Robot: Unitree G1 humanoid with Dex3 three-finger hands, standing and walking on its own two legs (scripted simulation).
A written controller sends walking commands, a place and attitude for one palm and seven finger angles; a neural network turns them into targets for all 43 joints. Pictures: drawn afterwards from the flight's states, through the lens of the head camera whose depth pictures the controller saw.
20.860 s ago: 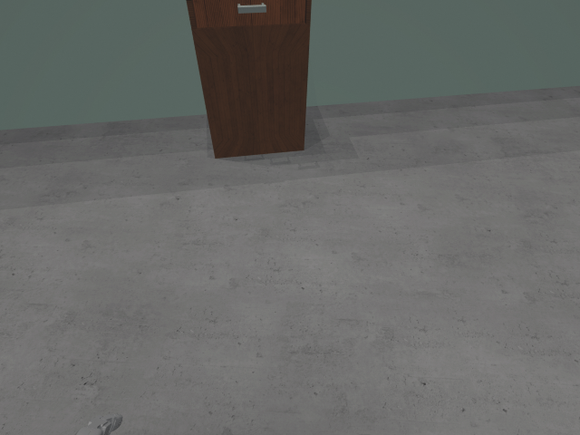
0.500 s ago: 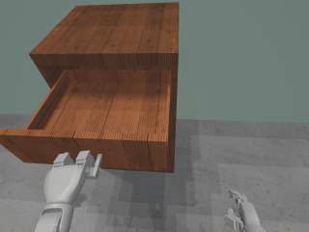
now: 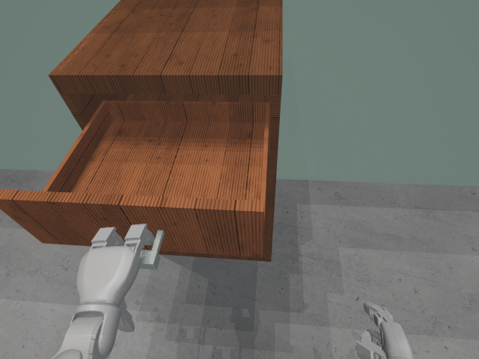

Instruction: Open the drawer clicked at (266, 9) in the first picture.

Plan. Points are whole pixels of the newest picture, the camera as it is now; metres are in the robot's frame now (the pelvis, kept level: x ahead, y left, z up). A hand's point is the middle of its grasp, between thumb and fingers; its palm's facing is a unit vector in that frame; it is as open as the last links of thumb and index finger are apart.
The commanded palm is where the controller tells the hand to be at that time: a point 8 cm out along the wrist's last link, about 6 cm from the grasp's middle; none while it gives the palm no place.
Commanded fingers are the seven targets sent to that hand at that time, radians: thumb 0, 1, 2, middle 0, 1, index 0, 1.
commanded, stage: lift the hand off the handle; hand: left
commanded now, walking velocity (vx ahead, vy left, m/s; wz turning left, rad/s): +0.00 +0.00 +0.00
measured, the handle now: (128, 246) +0.28 +0.24 +0.02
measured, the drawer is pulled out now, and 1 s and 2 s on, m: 0.30 0.30 0.30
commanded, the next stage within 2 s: draw the hand back to the body in 1.30 s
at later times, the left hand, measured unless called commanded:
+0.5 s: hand (114, 259) +0.24 +0.23 +0.06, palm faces +0.06 -0.11 -0.99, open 13.5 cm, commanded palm +0.21 +0.22 +0.13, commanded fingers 0.00 -0.50 0.30 -0.30 -1.20 -0.30 -1.20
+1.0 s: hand (84, 233) +0.24 +0.24 +0.14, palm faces +0.11 -0.10 -0.99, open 13.8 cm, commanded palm +0.20 +0.24 +0.20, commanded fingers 0.00 -0.50 0.30 -0.30 -1.20 -0.30 -1.20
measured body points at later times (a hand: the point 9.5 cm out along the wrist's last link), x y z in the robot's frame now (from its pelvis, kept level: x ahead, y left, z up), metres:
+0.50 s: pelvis +0.02 +0.01 +0.02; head +0.02 -0.03 +0.46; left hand +0.23 +0.23 +0.12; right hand +0.24 -0.19 -0.08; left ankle +0.00 +0.13 -0.71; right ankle +0.03 -0.10 -0.71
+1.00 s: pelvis +0.03 +0.01 +0.03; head +0.02 -0.04 +0.48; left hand +0.23 +0.24 +0.19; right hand +0.26 -0.19 -0.07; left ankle +0.00 +0.13 -0.71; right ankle +0.03 -0.10 -0.71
